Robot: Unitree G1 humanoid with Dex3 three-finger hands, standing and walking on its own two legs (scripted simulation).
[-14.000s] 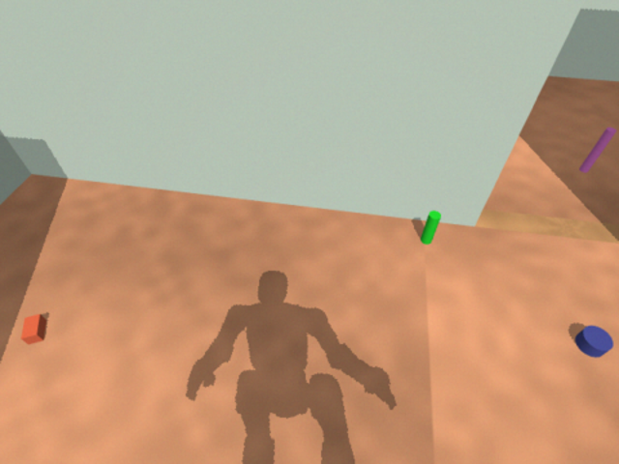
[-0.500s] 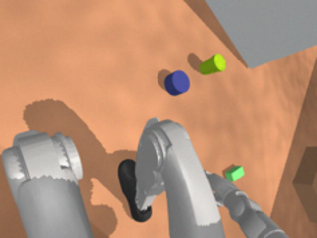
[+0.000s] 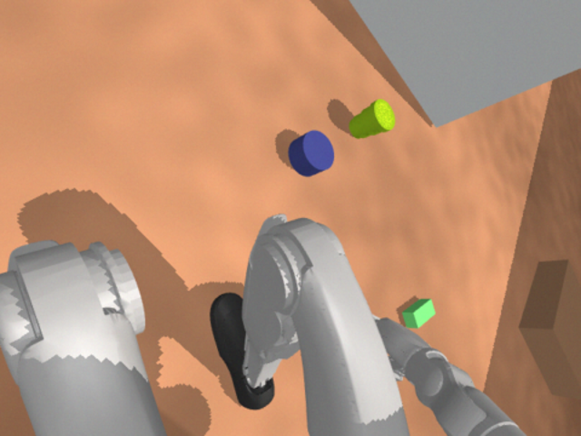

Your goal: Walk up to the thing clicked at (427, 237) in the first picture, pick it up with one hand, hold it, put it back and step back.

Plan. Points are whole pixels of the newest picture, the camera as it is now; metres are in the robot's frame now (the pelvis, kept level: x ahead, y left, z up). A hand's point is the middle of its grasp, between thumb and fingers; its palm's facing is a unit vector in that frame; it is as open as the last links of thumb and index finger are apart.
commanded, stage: close in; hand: left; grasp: from the side
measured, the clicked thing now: out of the picture +0.45 +0.37 -0.20
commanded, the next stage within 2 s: rest palm in 0.08 s
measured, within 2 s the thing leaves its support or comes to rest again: leaves its support in 1.04 s
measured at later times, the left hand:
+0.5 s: hand out of the picture +0.42 +0.38 -0.16, palm faces +0.59 -0.81 -0.01, open 14.2 cm
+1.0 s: hand out of the picture +0.44 +0.38 -0.16, palm faces +0.57 -0.82 -0.01, open 8.2 cm
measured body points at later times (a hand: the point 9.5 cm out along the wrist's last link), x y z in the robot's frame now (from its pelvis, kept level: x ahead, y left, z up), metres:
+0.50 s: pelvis +0.00 +0.00 +0.00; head +0.23 +0.19 +0.33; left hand +0.39 +0.42 -0.16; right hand +0.19 -0.24 -0.03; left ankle +0.08 +0.12 -0.25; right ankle +0.13 -0.12 -0.24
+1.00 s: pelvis +0.00 +0.00 +0.01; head +0.23 +0.19 +0.33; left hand +0.40 +0.42 -0.15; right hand +0.18 -0.24 -0.03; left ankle +0.08 +0.12 -0.25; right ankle +0.13 -0.12 -0.24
